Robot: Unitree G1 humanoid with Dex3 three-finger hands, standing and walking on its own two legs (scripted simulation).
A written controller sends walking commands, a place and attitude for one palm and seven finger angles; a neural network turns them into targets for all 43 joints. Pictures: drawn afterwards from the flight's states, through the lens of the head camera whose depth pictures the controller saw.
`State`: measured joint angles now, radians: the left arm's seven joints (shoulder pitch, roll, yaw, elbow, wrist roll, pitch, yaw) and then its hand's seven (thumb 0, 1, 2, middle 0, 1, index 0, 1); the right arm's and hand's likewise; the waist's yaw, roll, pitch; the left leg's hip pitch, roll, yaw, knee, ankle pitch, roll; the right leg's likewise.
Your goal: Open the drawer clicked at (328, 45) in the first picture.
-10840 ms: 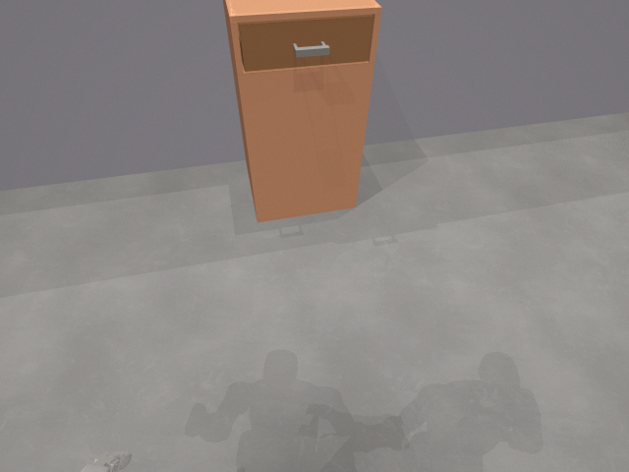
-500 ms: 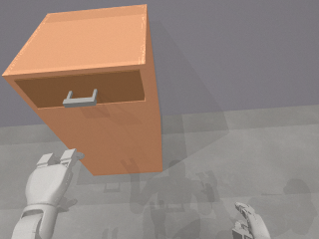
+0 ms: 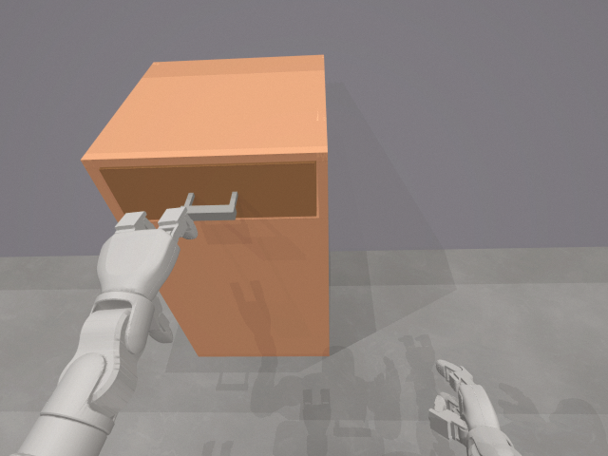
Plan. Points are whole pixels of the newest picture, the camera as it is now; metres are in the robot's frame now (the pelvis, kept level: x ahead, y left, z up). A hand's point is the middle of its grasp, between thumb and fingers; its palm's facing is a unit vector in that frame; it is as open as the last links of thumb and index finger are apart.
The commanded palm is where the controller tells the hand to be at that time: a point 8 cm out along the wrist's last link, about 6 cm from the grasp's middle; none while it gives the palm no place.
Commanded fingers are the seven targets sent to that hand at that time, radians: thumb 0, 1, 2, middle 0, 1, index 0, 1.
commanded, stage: raise the hand with hooked fingers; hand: left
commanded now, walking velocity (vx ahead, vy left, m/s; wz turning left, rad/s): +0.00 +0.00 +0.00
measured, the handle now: (210, 205) +0.54 +0.27 -0.01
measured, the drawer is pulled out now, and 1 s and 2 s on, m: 0.00 0.00 0.00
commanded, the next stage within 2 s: move the hooked fingers above the handle in 0.50 s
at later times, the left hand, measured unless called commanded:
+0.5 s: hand (153, 264) +0.31 +0.25 +0.10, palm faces +0.10 -0.08 -0.99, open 13.8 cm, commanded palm +0.28 +0.25 +0.16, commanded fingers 0.00 -0.50 0.30 -0.30 -1.20 -0.30 -1.20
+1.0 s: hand (169, 246) +0.36 +0.25 +0.09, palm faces -0.01 -0.03 -1.00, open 13.8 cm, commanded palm +0.34 +0.25 +0.15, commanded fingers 0.00 -0.50 0.30 -0.30 -1.20 -0.30 -1.20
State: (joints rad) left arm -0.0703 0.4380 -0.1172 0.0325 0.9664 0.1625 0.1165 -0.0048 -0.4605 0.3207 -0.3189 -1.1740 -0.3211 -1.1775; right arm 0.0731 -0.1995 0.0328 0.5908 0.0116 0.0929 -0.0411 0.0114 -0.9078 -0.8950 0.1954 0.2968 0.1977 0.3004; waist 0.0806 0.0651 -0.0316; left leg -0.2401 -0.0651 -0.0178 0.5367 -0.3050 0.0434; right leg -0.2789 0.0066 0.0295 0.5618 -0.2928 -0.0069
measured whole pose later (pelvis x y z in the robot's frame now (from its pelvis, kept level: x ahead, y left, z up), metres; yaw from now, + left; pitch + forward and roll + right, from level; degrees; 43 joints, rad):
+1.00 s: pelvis +0.01 -0.03 +0.00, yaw +1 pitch +5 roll +1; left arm -0.34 0.53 -0.03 0.38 0.94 0.00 0.05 0.00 -0.49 0.31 -0.32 -1.20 -0.32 -1.20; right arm 0.14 -0.26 0.00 0.64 0.02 0.10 -0.07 0.01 -0.91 -0.89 0.20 0.30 0.20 0.30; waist 0.06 0.06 -0.02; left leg -0.30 -0.03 -0.06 0.51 -0.29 0.00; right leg -0.33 0.04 -0.01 0.53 -0.28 -0.05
